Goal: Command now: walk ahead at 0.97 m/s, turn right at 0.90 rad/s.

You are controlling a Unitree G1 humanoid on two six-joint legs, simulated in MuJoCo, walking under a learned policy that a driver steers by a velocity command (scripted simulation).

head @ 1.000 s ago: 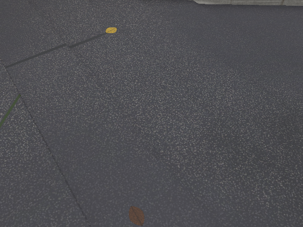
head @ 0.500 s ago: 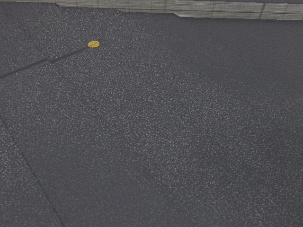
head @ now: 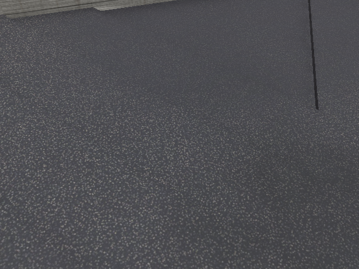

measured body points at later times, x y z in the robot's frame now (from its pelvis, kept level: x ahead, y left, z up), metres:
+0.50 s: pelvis +0.49 +0.03 -0.03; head +0.51 +0.03 +0.42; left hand +0.77 +0.21 -0.12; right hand +0.35 -0.22 -0.15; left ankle +0.48 +0.16 -0.76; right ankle +0.47 -0.09 -0.68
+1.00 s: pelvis +0.93 -0.17 -0.07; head +0.95 -0.18 +0.38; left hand +0.96 +0.11 -0.20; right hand +0.96 -0.47 -0.19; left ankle +1.10 -0.09 -0.73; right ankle +0.79 -0.16 -0.80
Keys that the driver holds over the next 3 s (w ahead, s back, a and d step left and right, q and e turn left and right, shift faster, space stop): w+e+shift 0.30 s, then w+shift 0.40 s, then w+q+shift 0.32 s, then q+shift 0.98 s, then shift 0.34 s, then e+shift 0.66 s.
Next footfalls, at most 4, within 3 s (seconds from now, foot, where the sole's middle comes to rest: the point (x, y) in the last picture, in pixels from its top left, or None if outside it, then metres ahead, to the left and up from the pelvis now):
0.28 left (141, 253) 0.51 0.14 -0.80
0.74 right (221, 187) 0.82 -0.18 -0.84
1.14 left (228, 118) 1.26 -0.24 -0.87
1.50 right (253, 89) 1.49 -0.40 -0.87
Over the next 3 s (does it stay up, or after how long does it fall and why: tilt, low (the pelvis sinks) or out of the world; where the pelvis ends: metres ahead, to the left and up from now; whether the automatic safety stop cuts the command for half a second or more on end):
stays up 1.36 -0.32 -0.11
